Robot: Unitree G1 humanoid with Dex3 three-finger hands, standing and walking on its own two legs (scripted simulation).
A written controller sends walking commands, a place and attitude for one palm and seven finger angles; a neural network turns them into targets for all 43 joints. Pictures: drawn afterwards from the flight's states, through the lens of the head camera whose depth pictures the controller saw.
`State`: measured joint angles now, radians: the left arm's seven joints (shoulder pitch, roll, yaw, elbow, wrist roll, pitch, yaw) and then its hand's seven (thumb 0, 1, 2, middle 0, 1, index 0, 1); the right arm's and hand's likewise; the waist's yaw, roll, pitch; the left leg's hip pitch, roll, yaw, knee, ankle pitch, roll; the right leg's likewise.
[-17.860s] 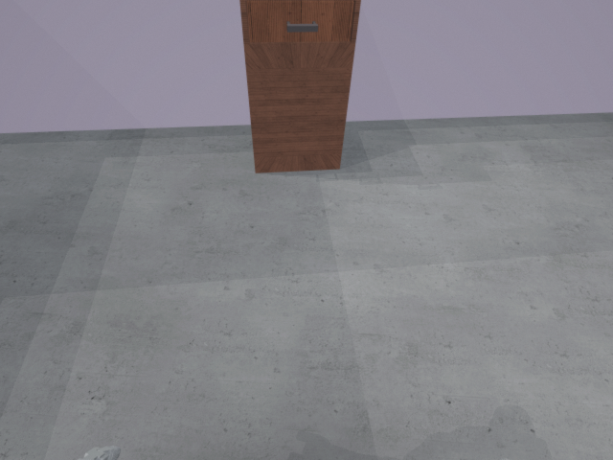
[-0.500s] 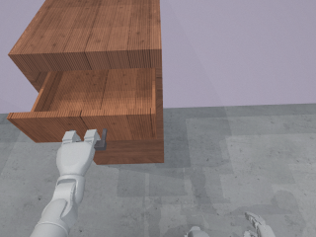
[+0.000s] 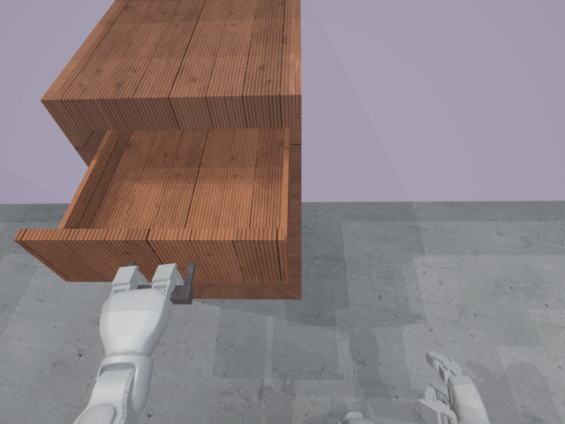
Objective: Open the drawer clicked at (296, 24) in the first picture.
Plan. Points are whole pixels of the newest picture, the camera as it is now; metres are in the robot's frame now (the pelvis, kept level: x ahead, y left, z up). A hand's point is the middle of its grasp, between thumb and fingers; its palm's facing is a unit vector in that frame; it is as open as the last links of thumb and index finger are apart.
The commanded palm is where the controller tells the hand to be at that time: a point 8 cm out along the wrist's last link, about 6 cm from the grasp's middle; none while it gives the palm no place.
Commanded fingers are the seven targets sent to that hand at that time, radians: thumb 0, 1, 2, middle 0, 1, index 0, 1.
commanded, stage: pull the drawer open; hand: left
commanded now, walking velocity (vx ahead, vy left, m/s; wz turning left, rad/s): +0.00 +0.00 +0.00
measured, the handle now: (157, 281) +0.32 +0.22 -0.01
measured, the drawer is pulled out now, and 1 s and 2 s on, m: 0.24 0.30 0.30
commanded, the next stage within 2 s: open the thumb to release the handle in 0.72 s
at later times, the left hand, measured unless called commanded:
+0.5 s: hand (143, 366) +0.20 +0.21 -0.03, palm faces -0.02 -0.07 -1.00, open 5.8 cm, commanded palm +0.16 +0.22 +0.02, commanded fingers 0.00 0.90 0.90 -0.40 -1.35 -0.40 -1.35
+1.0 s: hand (143, 367) +0.20 +0.21 -0.03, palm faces +0.05 -0.06 -1.00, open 6.2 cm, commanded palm +0.17 +0.22 +0.02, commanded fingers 0.00 0.20 0.60 -0.35 -1.27 -0.35 -1.27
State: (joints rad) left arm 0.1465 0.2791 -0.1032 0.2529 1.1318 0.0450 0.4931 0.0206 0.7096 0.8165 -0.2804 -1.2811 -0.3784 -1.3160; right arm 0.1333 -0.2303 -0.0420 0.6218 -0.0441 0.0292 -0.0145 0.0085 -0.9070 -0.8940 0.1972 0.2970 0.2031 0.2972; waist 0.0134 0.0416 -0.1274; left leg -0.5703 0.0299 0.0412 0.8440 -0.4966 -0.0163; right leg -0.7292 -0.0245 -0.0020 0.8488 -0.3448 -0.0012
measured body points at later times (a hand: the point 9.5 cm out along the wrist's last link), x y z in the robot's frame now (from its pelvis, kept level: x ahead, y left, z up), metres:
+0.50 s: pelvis +0.00 +0.00 -0.01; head +0.06 -0.03 +0.44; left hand +0.20 +0.21 +0.03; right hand +0.20 -0.24 -0.11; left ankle -0.05 +0.13 -0.70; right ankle +0.04 -0.12 -0.70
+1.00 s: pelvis +0.00 +0.00 -0.02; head +0.06 -0.03 +0.43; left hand +0.19 +0.21 +0.03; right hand +0.19 -0.24 -0.13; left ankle -0.05 +0.13 -0.70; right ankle +0.04 -0.12 -0.70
